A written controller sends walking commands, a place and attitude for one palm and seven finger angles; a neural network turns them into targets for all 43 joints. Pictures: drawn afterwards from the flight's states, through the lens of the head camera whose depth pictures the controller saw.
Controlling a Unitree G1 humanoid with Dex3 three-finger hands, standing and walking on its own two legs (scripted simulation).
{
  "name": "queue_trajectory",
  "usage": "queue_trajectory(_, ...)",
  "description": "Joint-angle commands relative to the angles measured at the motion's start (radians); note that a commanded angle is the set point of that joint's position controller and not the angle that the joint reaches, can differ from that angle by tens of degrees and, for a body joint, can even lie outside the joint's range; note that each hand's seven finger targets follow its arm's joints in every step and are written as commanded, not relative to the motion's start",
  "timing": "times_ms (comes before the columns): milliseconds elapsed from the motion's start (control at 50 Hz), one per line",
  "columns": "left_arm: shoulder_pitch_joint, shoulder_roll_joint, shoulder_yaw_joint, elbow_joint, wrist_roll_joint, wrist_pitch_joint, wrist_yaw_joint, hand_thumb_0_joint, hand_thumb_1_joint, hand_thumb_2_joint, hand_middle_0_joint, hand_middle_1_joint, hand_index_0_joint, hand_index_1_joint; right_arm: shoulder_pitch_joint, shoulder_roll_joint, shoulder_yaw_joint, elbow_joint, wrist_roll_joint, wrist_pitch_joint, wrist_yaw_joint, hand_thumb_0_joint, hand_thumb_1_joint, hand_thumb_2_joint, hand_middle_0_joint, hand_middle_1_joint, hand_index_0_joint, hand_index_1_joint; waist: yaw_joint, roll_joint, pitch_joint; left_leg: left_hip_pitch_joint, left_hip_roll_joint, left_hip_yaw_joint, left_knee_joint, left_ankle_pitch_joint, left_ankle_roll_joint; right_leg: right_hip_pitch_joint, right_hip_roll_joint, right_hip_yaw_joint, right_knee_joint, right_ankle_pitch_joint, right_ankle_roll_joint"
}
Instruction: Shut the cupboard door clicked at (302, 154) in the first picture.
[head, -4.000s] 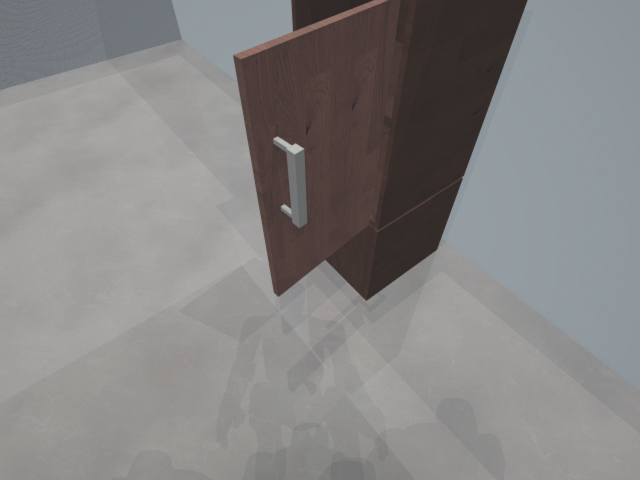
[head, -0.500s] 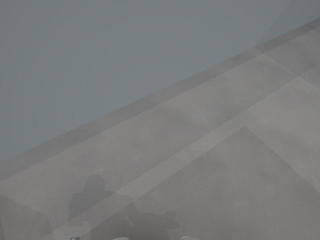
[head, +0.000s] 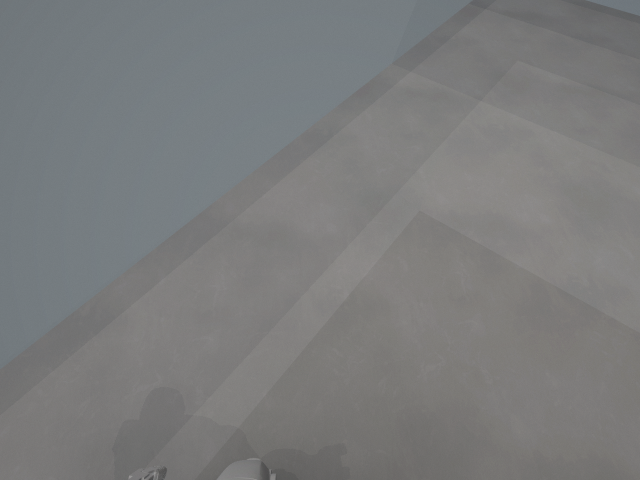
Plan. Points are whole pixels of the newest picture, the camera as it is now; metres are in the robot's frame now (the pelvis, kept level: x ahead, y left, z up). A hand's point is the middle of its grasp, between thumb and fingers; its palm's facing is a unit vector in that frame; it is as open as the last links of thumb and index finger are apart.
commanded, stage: walk around to get in front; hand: left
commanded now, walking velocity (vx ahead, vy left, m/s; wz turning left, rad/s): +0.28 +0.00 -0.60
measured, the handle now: out of the picture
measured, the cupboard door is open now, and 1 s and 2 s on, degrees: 97 97 97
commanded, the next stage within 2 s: walk to a spot facing it in 1.18 s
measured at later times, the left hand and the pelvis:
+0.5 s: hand (287, 346) +0.33 +0.07 -0.16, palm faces -0.33 -0.92 -0.22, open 7.4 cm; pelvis +0.12 -0.07 -0.02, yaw -16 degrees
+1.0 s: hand (318, 287) +0.45 +0.03 -0.17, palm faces -0.43 -0.89 -0.17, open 7.4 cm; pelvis +0.32 -0.13 +0.01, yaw -29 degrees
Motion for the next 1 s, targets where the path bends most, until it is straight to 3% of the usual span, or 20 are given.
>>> queue_trajectory(0,-0.060,0.191,0.053,-0.084,-0.005,-0.020,-0.004,0.000,0.900,0.900,-0.200,-0.300,-0.200,-0.300,0.134,-0.082,-0.019,-0.042,-0.001,-0.048,-0.004,0.000,-0.900,-0.900,0.200,0.300,0.200,0.300,-0.050,-0.105,-0.106,0.278,-0.021,0.030,-0.336,0.109,0.022,-0.145,-0.163,0.265,-0.160,-0.282,-0.107)
queue_trajectory(20,-0.072,0.133,0.042,-0.105,-0.010,-0.018,-0.013,0.000,0.900,0.900,-0.200,-0.300,-0.200,-0.300,0.208,-0.146,-0.030,-0.019,-0.009,-0.061,-0.016,0.000,-0.900,-0.900,0.200,0.300,0.200,0.300,-0.088,0.088,-0.103,0.427,0.101,-0.119,-0.490,-0.040,0.066,-0.325,-0.069,0.186,-0.004,-0.366,-0.054)
queue_trajectory(40,-0.088,0.071,0.026,-0.143,-0.020,-0.017,-0.025,0.000,0.900,0.900,-0.200,-0.300,-0.200,-0.300,0.291,-0.262,-0.050,-0.008,-0.032,-0.068,-0.023,0.000,-0.900,-0.900,0.200,0.300,0.200,0.300,-0.123,0.408,-0.093,0.465,0.406,-0.518,-0.659,-0.320,0.179,-0.491,0.072,-0.032,0.343,-0.398,0.016)
queue_trajectory(60,-0.188,0.114,0.043,-0.190,-0.012,-0.030,-0.041,0.000,0.900,0.900,-0.200,-0.300,-0.200,-0.300,0.289,-0.286,-0.055,-0.017,-0.025,-0.073,-0.036,0.000,-0.900,-0.900,0.200,0.300,0.200,0.300,-0.121,0.234,-0.045,0.336,0.516,-0.583,-0.728,-0.338,0.269,-0.490,-0.046,-0.017,0.493,-0.326,0.018)
queue_trajectory(80,-0.188,0.117,0.042,-0.176,0.000,-0.036,-0.050,0.000,0.900,0.900,-0.200,-0.300,-0.200,-0.300,0.253,-0.255,-0.042,-0.032,-0.029,-0.082,-0.021,0.000,-0.900,-0.900,0.200,0.300,0.200,0.300,-0.095,0.177,-0.050,0.297,0.483,-0.580,-0.705,-0.288,0.268,-0.474,-0.066,-0.009,0.590,-0.274,0.017)
queue_trajectory(140,-0.140,0.064,0.035,-0.121,0.006,-0.035,-0.070,0.000,0.900,0.900,-0.200,-0.300,-0.200,-0.300,0.182,-0.158,-0.015,-0.030,-0.024,-0.100,-0.018,0.000,-0.900,-0.900,0.200,0.300,0.200,0.300,-0.034,0.168,-0.023,0.316,0.317,-0.200,-0.642,0.115,0.178,-0.464,-0.108,-0.064,0.616,-0.085,0.041)
queue_trajectory(200,-0.161,0.024,0.014,-0.114,0.001,-0.031,-0.076,0.000,0.900,0.900,-0.200,-0.300,-0.200,-0.300,0.251,-0.136,-0.009,0.006,-0.022,-0.106,-0.018,0.000,-0.900,-0.900,0.200,0.300,0.200,0.300,-0.047,0.216,-0.065,0.379,0.266,0.006,-0.579,0.411,0.149,-0.408,-0.101,-0.129,0.490,-0.038,0.045)
queue_trajectory(320,-0.227,0.033,0.008,-0.116,0.000,-0.033,-0.077,0.000,0.900,0.900,-0.200,-0.300,-0.200,-0.300,0.284,-0.157,-0.019,0.035,-0.028,-0.095,-0.006,0.000,-0.900,-0.900,0.200,0.300,0.200,0.300,-0.063,0.211,-0.046,0.303,0.295,0.116,-0.528,0.417,0.139,-0.166,-0.052,-0.232,0.177,-0.054,0.019)
queue_trajectory(360,-0.081,0.071,0.023,-0.071,0.001,-0.043,-0.069,0.000,0.900,0.900,-0.200,-0.300,-0.200,-0.300,0.245,-0.170,-0.020,0.030,-0.020,-0.091,-0.004,0.000,-0.900,-0.900,0.200,0.300,0.200,0.300,0.024,0.163,-0.103,0.220,0.266,0.172,-0.301,0.560,0.107,0.109,-0.003,-0.259,0.047,-0.029,-0.016)
queue_trajectory(380,0.119,0.147,0.043,-0.008,0.003,-0.055,-0.056,0.000,0.900,0.900,-0.200,-0.300,-0.200,-0.300,0.196,-0.149,-0.013,0.011,-0.008,-0.094,0.007,0.000,-0.900,-0.900,0.200,0.300,0.200,0.300,0.126,0.040,-0.193,0.022,0.216,0.229,-0.052,0.547,0.067,0.437,-0.064,-0.146,-0.009,-0.050,-0.073)
queue_trajectory(400,0.312,0.293,0.084,0.038,0.001,-0.067,-0.035,0.000,0.900,0.900,-0.200,-0.300,-0.200,-0.300,0.135,-0.068,0.007,-0.050,0.016,-0.098,0.014,0.000,-0.900,-0.900,0.200,0.300,0.200,0.300,0.201,-0.302,-0.303,-0.319,0.056,0.238,0.312,-0.116,0.010,0.689,-0.395,0.351,-0.135,-0.040,-0.195)
queue_trajectory(420,0.321,0.327,0.088,0.049,-0.028,-0.061,-0.022,0.000,0.900,0.900,-0.200,-0.300,-0.200,-0.300,0.039,-0.093,-0.003,-0.082,0.011,-0.095,0.006,0.000,-0.900,-0.900,0.200,0.300,0.200,0.300,0.203,-0.225,-0.248,-0.416,0.061,0.030,0.473,-0.207,0.019,0.575,-0.482,0.509,-0.256,0.018,-0.253)
queue_trajectory(520,-0.005,0.143,0.035,-0.035,-0.004,-0.083,0.004,0.000,0.900,0.900,-0.200,-0.300,-0.200,-0.300,0.108,-0.057,-0.012,0.012,-0.013,-0.063,0.013,0.000,-0.900,-0.900,0.200,0.300,0.200,0.300,-0.012,-0.104,-0.098,-0.156,0.128,-0.018,0.255,0.099,0.004,0.056,-0.290,0.134,-0.320,0.004,-0.175)
queue_trajectory(680,0.083,0.153,0.040,0.037,-0.005,-0.101,-0.010,0.000,0.900,0.900,-0.200,-0.300,-0.200,-0.300,-0.014,-0.031,-0.015,-0.034,-0.009,-0.088,0.032,0.000,-0.900,-0.900,0.200,0.300,0.200,0.300,0.019,-0.071,-0.074,-0.038,0.036,0.022,-0.169,0.207,0.017,0.112,-0.241,0.143,-0.286,0.015,-0.164)
queue_trajectory(740,0.065,0.134,0.040,0.034,-0.014,-0.097,-0.007,0.000,0.900,0.900,-0.200,-0.300,-0.200,-0.300,0.063,-0.069,-0.020,-0.006,-0.011,-0.107,0.020,0.000,-0.900,-0.900,0.200,0.300,0.200,0.300,-0.035,-0.021,-0.084,0.202,0.024,0.025,-0.351,0.263,0.035,0.026,-0.199,0.111,-0.157,0.047,-0.121)
queue_trajectory(760,0.059,0.094,0.034,0.024,-0.015,-0.096,-0.010,0.000,0.900,0.900,-0.200,-0.300,-0.200,-0.300,0.173,-0.125,-0.033,0.031,-0.018,-0.117,0.009,0.000,-0.900,-0.900,0.200,0.300,0.200,0.300,-0.084,0.102,-0.134,0.399,0.103,-0.096,-0.421,0.189,0.078,-0.101,-0.123,0.058,0.045,0.061,-0.080)
queue_trajectory(780,0.092,0.036,0.017,0.009,-0.021,-0.095,-0.020,0.000,0.900,0.900,-0.200,-0.300,-0.200,-0.300,0.301,-0.235,-0.059,0.056,-0.035,-0.117,0.001,0.000,-0.900,-0.900,0.200,0.300,0.200,0.300,-0.122,0.331,-0.207,0.584,0.359,-0.411,-0.496,0.082,0.186,-0.322,0.001,-0.091,0.366,-0.166,-0.025)
queue_trajectory(800,0.035,0.052,0.013,-0.022,-0.013,-0.103,-0.021,0.000,0.900,0.900,-0.200,-0.300,-0.200,-0.300,0.358,-0.240,-0.054,0.057,-0.034,-0.103,-0.002,0.000,-0.900,-0.900,0.200,0.300,0.200,0.300,-0.148,0.288,-0.188,0.534,0.478,-0.580,-0.603,-0.018,0.268,-0.403,0.002,-0.066,0.599,-0.313,-0.020)
queue_trajectory(880,0.007,0.031,0.021,0.010,0.006,-0.084,-0.040,0.000,0.900,0.900,-0.200,-0.300,-0.200,-0.300,0.172,-0.088,-0.015,0.032,-0.021,-0.123,-0.007,0.000,-0.900,-0.900,0.200,0.300,0.200,0.300,-0.030,0.160,-0.040,0.272,0.341,-0.246,-0.653,0.123,0.187,-0.419,-0.134,-0.030,0.699,-0.050,0.006)
queue_trajectory(980,-0.046,-0.014,0.002,-0.003,0.002,-0.067,-0.049,0.000,0.900,0.900,-0.200,-0.300,-0.200,-0.300,0.207,-0.092,-0.025,0.080,-0.023,-0.121,0.002,0.000,-0.900,-0.900,0.200,0.300,0.200,0.300,-0.035,0.162,-0.069,0.271,0.263,0.029,-0.626,0.340,0.172,-0.243,-0.119,-0.149,0.283,-0.008,0.023)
